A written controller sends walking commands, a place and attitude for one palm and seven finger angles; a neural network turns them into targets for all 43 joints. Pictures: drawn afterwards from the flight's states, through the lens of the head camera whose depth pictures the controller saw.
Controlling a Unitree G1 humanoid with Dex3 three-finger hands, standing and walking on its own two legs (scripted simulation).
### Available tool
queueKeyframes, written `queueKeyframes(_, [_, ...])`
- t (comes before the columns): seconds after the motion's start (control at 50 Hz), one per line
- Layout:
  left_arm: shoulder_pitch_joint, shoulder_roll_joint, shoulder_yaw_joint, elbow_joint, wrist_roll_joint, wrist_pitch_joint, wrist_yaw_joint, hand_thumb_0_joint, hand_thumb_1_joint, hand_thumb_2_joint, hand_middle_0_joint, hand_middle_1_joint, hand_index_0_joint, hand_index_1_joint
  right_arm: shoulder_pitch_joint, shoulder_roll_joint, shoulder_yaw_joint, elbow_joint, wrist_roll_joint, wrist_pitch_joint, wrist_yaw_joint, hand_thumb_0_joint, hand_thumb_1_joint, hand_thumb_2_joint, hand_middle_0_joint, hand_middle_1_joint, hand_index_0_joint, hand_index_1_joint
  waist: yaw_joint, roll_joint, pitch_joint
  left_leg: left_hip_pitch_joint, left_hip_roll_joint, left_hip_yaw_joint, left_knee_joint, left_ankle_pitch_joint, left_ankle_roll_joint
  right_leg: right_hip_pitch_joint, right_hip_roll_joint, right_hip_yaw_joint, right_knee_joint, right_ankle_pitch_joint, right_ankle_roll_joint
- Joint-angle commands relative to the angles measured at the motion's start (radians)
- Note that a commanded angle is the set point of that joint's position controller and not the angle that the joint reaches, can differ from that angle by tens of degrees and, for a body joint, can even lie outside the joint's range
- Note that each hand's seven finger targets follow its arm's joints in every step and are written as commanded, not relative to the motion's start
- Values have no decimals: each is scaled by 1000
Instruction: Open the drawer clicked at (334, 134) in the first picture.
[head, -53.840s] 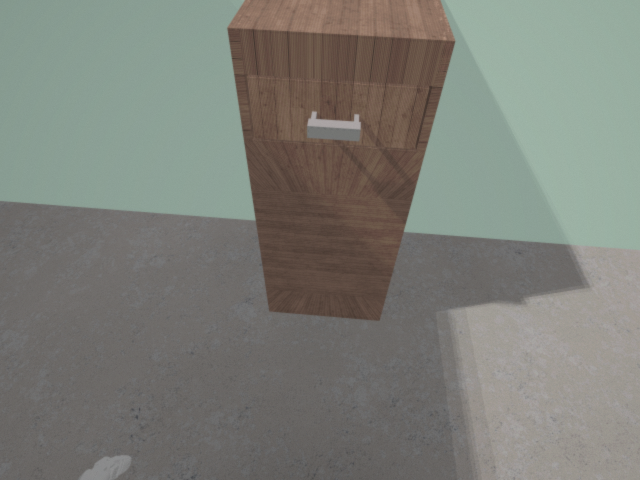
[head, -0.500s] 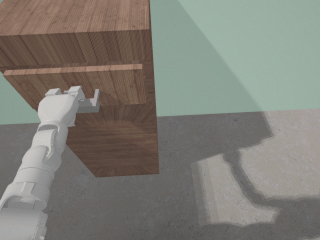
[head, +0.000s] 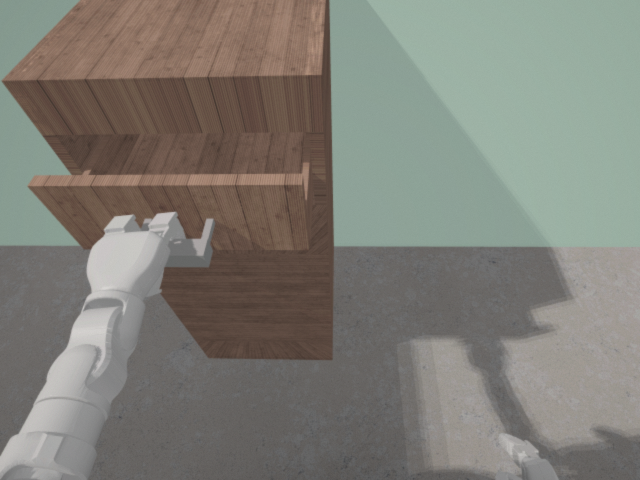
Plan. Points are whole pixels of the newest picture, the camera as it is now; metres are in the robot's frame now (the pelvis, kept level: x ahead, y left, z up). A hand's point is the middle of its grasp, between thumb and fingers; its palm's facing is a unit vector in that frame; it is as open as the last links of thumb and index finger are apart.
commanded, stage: pull the drawer open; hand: left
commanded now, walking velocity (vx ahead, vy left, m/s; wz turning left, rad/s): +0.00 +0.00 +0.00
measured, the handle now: (174, 239) +0.40 +0.23 +0.06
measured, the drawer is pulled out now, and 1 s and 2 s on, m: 0.10 0.22 0.30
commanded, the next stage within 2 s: open the thumb to release the handle in 1.90 s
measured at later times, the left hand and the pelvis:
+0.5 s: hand (137, 321) +0.29 +0.25 +0.04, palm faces +0.00 -0.07 -1.00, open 5.9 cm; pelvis +0.00 +0.00 +0.00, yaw -1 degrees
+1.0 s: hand (118, 377) +0.23 +0.25 +0.04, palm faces +0.02 -0.08 -1.00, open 5.8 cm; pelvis -0.01 -0.01 +0.00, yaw +0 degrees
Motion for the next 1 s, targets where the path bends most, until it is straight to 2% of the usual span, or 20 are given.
queueKeyframes(0.0, [-123,221,122,-213,-12,-2,30,0,900,900,-400,-1350,-400,-1350,-28,-125,-48,-120,-10,-42,-12,0,-900,-900,200,300,200,300,29,-25,-310,171,-43,18,-30,549,34,183,37,-20,-29,512,-29])
queueKeyframes(0.06, [-109,250,149,-228,-15,-7,29,0,900,900,-400,-1350,-400,-1350,-43,-126,-43,-119,-10,-44,-18,0,-900,-900,200,300,200,300,31,-38,-290,151,-46,19,-38,511,33,195,34,-14,-31,514,-28])
queueKeyframes(0.12, [-58,212,127,-258,-23,-8,31,0,900,900,-400,-1350,-400,-1350,-56,-121,-43,-125,-10,-53,-19,0,-900,-900,200,300,200,300,34,-43,-278,155,-48,22,-41,505,34,192,34,-17,-34,510,-27])
queueKeyframes(0.16, [-21,240,160,-274,-22,-10,36,0,900,900,-400,-1350,-400,-1350,-59,-122,-43,-125,-11,-56,-20,0,-900,-900,200,300,200,300,46,-33,-294,156,-49,22,-43,507,32,211,31,-10,-33,518,-27])
queueKeyframes(0.2, [9,209,136,-298,-24,-7,39,0,900,900,-400,-1350,-400,-1350,-67,-118,-41,-127,-11,-59,-19,0,-900,-900,200,300,200,300,41,-35,-276,160,-48,21,-43,510,31,197,33,-16,-32,511,-27])
queueKeyframes(0.26, [18,216,145,-329,-25,-8,47,0,900,900,-400,-1350,-400,-1350,-77,-119,-41,-128,-12,-65,-18,0,-900,-900,200,300,200,300,41,-24,-262,164,-46,19,-48,489,30,189,32,-15,-36,482,-28])
queueKeyframes(0.28, [50,203,141,-313,-28,-2,47,0,900,900,-400,-1350,-400,-1350,-77,-117,-41,-126,-12,-67,-19,0,-900,-900,200,300,200,300,42,-45,-251,158,-48,21,-49,472,31,188,34,-18,-37,476,-27])
queueKeyframes(0.3, [54,231,166,-333,-25,-5,50,0,900,900,-400,-1350,-400,-1350,-79,-120,-40,-126,-12,-69,-20,0,-900,-900,200,300,200,300,51,-38,-259,158,-46,19,-51,481,29,193,34,-16,-35,478,-29])
queueKeyframes(0.36, [117,207,153,-398,-30,-3,55,0,900,900,-400,-1350,-400,-1350,-94,-113,-39,-136,-16,-76,-16,0,-900,-900,200,300,200,300,58,-17,-287,182,-44,18,-49,525,28,212,28,-14,-29,509,-27])
queueKeyframes(0.48, [269,200,174,-468,-35,4,68,0,900,900,-400,-1350,-400,-1350,-127,-108,-36,-142,-19,-86,-8,0,-900,-900,200,300,200,300,72,-24,-246,181,-43,15,-48,532,25,208,30,-13,-28,515,-26])
queueKeyframes(0.54, [251,204,176,-500,-29,5,77,0,900,900,-400,-1350,-400,-1350,-140,-111,-32,-141,-21,-90,-8,0,-900,-900,200,300,200,300,61,-28,-225,177,-41,12,-53,506,22,196,30,-16,-32,475,-28])
queueKeyframes(0.56, [269,188,162,-537,-28,3,82,0,900,900,-400,-1350,-400,-1350,-147,-105,-29,-149,-24,-94,-5,0,-900,-900,200,300,200,300,70,9,-238,190,-41,11,-52,514,23,193,26,-16,-29,474,-28])
queueKeyframes(0.6, [313,162,146,-553,-23,10,89,0,900,900,-400,-1350,-400,-1350,-151,-101,-29,-149,-25,-96,-2,0,-900,-900,200,300,200,300,70,3,-237,199,-40,12,-47,526,21,185,27,-20,-26,475,-27])
queueKeyframes(0.64, [309,186,171,-549,-24,12,94,0,900,900,-400,-1350,-400,-1350,-156,-104,-28,-142,-27,-95,-4,0,-900,-900,200,300,200,300,67,-20,-219,191,-40,9,-48,509,19,184,29,-17,-32,468,-28])
queueKeyframes(0.68, [343,169,159,-562,-18,15,99,0,900,900,-400,-1350,-400,-1350,-165,-95,-25,-145,-28,-96,-3,0,-900,-900,200,300,200,300,72,-11,-213,194,-42,9,-48,495,19,176,29,-18,-29,453,-28])
queueKeyframes(0.72, [307,150,133,-592,-13,14,102,0,900,900,-400,-1350,-400,-1350,-170,-94,-25,-142,-30,-99,-3,0,-900,-900,200,300,200,300,62,-12,-223,209,-40,7,-43,498,19,162,28,-20,-29,448,-27])
queueKeyframes(0.76, [371,153,144,-615,-14,16,105,0,900,900,-400,-1350,-400,-1350,-176,-91,-22,-147,-34,-100,0,0,-900,-900,200,300,200,300,75,-3,-229,216,-37,4,-43,523,17,174,27,-19,-27,458,-27])
queueKeyframes(0.84, [416,190,185,-617,-21,19,99,0,900,900,-400,-1350,-400,-1350,-193,-94,-14,-145,-36,-96,-5,0,-900,-900,200,300,200,300,79,-45,-203,189,-43,8,-50,471,17,197,25,-11,-37,467,-27])
queueKeyframes(0.9, [433,172,170,-638,-18,13,96,0,900,900,-400,-1350,-400,-1350,-209,-83,-8,-152,-37,-95,-7,0,-900,-900,200,300,200,300,86,-11,-181,183,-49,9,-53,431,19,184,24,-10,-38,435,-28])
queueKeyframes(0.98, [447,199,202,-625,-17,8,97,0,900,900,-400,-1350,-400,-1350,-210,-80,-7,-146,-39,-97,-13,0,-900,-900,200,300,200,300,92,-3,-174,178,-50,11,-58,392,18,186,23,-4,-47,409,-30])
